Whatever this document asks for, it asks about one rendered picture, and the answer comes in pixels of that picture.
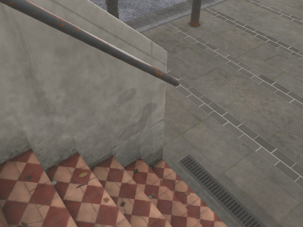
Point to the stairs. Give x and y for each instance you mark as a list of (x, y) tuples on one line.
[(70, 194)]

